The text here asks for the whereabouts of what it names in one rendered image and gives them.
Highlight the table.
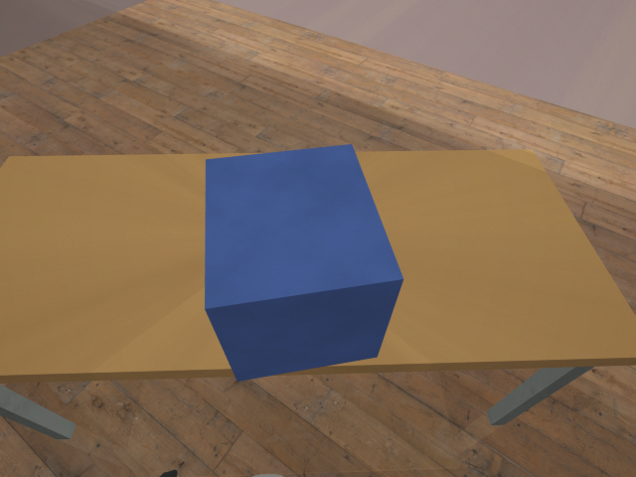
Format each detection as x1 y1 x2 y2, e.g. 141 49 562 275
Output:
0 149 636 439

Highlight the carton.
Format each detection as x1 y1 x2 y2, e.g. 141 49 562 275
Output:
205 144 403 382

